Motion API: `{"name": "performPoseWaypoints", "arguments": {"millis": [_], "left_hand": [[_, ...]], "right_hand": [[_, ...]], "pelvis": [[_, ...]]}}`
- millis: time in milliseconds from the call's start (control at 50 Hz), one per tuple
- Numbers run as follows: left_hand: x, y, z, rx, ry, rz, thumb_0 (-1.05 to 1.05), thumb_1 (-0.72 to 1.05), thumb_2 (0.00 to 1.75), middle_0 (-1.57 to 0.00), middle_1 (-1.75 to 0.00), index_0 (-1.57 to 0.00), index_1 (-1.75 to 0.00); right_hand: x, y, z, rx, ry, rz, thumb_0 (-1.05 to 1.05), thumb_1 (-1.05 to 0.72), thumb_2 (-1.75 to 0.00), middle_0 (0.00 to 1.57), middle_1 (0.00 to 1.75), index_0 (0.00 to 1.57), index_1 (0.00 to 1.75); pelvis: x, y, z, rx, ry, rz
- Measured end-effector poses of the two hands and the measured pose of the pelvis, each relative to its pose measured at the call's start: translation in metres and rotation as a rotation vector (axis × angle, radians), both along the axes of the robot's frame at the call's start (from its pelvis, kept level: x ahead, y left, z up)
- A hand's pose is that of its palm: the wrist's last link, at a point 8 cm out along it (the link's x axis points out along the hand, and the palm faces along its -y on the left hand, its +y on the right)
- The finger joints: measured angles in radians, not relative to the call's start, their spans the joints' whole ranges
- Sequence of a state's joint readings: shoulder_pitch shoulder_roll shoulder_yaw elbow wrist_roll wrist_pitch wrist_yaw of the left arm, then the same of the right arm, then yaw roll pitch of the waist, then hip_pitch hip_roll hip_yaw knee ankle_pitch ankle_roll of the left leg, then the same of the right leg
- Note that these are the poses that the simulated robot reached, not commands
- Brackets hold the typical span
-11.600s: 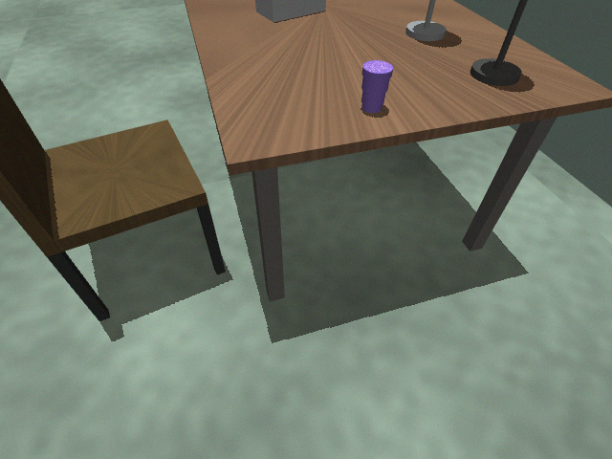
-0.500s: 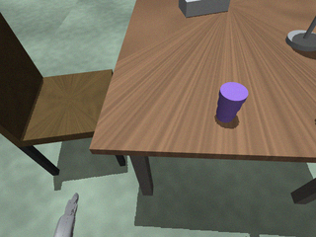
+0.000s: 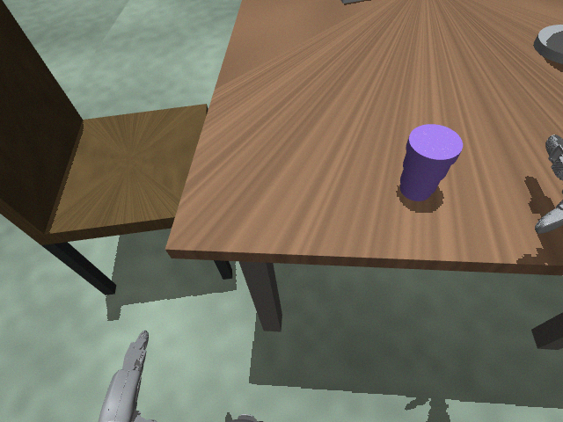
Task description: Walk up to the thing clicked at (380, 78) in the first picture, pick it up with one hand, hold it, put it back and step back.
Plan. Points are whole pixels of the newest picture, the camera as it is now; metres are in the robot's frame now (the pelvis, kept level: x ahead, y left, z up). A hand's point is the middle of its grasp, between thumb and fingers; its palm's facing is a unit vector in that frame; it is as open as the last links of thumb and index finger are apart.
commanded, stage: close in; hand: right
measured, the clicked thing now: (424, 167) +0.51 -0.16 +0.05
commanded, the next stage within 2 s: rest palm in 0.58 s
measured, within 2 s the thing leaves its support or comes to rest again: leaves its support in 1.82 s
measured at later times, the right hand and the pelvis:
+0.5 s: hand (452, 169) +0.48 -0.19 +0.08, palm faces +0.06 +1.00 +0.03, open 17.8 cm; pelvis -0.01 +0.00 -0.02, yaw +1 degrees
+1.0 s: hand (426, 166) +0.49 -0.15 +0.07, palm faces +0.09 +1.00 +0.03, open 17.0 cm; pelvis -0.01 +0.01 -0.03, yaw +1 degrees
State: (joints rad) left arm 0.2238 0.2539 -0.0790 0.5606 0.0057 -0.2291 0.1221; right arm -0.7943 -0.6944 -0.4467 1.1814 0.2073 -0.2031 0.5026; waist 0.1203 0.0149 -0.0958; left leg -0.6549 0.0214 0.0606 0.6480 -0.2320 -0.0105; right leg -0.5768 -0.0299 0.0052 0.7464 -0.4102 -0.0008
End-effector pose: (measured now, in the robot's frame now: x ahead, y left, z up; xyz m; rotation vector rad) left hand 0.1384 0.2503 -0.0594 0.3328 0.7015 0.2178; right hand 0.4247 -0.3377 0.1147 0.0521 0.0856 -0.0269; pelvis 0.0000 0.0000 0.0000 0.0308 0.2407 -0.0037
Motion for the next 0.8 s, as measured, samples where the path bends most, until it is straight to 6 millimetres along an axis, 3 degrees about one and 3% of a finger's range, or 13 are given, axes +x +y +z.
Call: {"name": "performPoseWaypoints", "arguments": {"millis": [80,200,340,500,800], "left_hand": [[-0.004,0.004,0.001,0.003,-0.02,0.015,-0.01,-0.53,0.05,-0.07,-0.05,-0.06,-0.05],[-0.013,0.01,0.009,0.014,-0.051,0.032,-0.01,-0.54,0.05,-0.07,-0.05,-0.06,-0.06],[-0.025,0.015,0.003,-0.001,-0.034,0.061,-0.01,-0.54,0.06,-0.07,-0.06,-0.06,-0.06],[-0.02,0.013,0.005,-0.031,-0.073,0.046,-0.01,-0.54,0.05,-0.06,-0.05,-0.06,-0.05],[-0.022,0.022,0.007,-0.021,-0.073,0.047,-0.01,-0.55,0.07,-0.06,-0.05,-0.05,-0.05]], "right_hand": [[0.013,0.027,-0.029,0.008,0.015,0.009,-0.01,0.61,-0.03,0.04,0.04,0.04,0.05],[0.028,0.064,-0.054,0.032,-0.006,-0.001,-0.01,0.61,-0.03,0.04,0.04,0.04,0.05],[0.038,0.085,-0.051,-0.006,-0.049,-0.036,-0.02,0.61,-0.03,0.03,0.05,0.03,0.05],[0.036,0.097,-0.041,-0.02,-0.043,-0.036,-0.01,0.61,-0.04,0.02,0.05,0.03,0.06],[0.037,0.125,-0.043,-0.019,-0.045,-0.029,-0.01,0.61,-0.03,0.03,0.05,0.04,0.05]], "pelvis": [[-0.003,0.001,-0.007,-0.001,0.025,0.008],[-0.006,0.002,-0.016,-0.003,0.048,0.02],[-0.009,0.001,-0.023,-0.005,0.063,0.03],[-0.009,0.002,-0.025,-0.01,0.053,0.025],[-0.011,0.007,-0.027,-0.018,0.048,0.019]]}}
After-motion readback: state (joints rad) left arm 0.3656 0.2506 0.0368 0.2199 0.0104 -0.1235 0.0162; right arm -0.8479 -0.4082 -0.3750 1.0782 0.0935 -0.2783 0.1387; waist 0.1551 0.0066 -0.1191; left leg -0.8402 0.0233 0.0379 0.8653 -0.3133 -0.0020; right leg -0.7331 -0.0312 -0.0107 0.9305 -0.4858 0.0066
